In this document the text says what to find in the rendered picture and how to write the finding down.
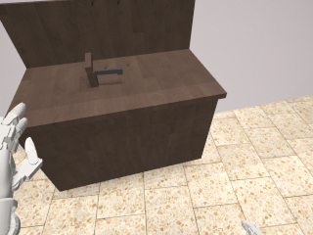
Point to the robot left forearm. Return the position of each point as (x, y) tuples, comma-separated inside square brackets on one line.
[(10, 223)]

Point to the counter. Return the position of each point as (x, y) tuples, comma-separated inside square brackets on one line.
[(89, 128)]

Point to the left robot hand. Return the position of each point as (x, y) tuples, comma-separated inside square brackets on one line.
[(11, 129)]

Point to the right robot hand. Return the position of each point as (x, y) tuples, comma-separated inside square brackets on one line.
[(250, 228)]

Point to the tap lever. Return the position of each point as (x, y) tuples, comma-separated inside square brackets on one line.
[(117, 70)]

